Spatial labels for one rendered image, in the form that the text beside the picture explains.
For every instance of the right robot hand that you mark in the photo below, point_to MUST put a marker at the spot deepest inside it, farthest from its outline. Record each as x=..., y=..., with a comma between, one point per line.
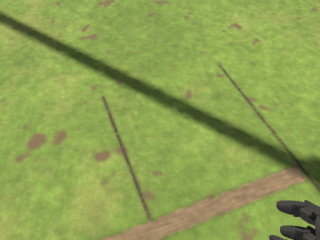
x=308, y=212

